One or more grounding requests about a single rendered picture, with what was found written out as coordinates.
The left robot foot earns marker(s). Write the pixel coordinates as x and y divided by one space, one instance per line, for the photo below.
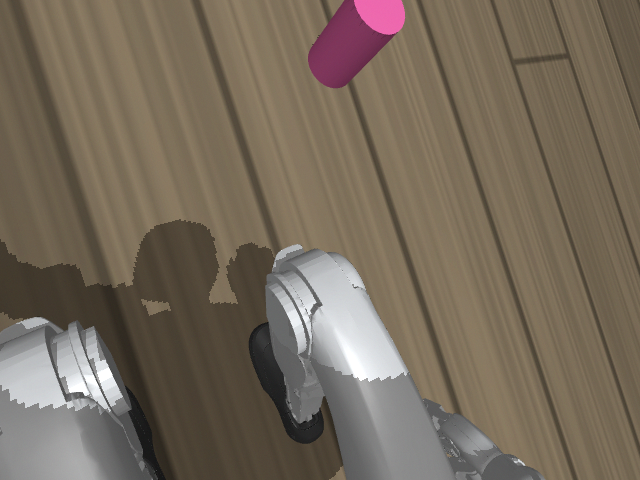
145 436

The right robot hand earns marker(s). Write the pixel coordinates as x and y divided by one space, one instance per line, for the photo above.
472 450

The right robot foot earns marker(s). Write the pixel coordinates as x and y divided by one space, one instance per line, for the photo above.
272 381

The right robot arm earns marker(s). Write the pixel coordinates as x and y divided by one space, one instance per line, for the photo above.
509 467

